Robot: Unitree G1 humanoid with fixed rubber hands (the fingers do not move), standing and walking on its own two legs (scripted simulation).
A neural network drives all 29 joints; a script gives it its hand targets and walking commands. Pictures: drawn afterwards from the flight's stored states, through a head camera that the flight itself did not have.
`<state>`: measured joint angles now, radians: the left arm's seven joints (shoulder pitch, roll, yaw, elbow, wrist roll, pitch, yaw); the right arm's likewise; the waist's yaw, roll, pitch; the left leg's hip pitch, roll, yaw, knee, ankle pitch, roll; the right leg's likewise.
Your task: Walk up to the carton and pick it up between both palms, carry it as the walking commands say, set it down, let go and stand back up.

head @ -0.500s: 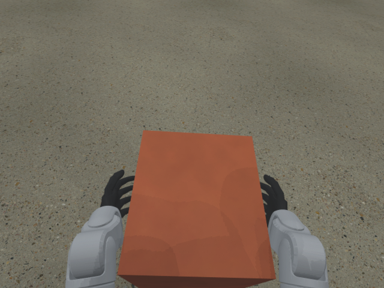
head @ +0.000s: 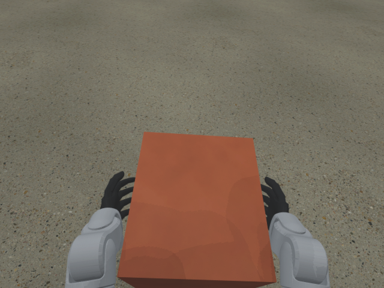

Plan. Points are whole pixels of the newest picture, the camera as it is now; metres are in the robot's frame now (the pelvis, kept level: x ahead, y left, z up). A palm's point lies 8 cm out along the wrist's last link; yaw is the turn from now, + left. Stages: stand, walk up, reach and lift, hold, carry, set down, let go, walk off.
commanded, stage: carry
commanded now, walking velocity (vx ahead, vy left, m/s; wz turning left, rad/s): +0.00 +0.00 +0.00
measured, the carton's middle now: (193, 217) +0.26 +0.00 +0.01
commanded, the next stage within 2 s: hold in 0.84 s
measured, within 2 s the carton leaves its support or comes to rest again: neither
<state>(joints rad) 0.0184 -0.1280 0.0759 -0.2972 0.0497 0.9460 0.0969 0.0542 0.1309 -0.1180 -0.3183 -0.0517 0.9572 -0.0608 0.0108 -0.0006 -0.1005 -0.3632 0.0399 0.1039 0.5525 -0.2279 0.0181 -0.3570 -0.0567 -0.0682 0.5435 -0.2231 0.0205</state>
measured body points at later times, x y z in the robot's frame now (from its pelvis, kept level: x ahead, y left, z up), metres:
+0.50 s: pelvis -0.01 -0.01 +0.00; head -0.01 -0.01 +0.45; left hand +0.26 +0.14 +0.04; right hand +0.25 -0.17 +0.03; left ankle +0.04 +0.11 -0.73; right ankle +0.03 -0.13 -0.73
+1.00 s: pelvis -0.01 +0.00 +0.00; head +0.00 -0.01 +0.45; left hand +0.28 +0.15 +0.01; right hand +0.27 -0.17 +0.00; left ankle +0.04 +0.10 -0.73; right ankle +0.04 -0.13 -0.73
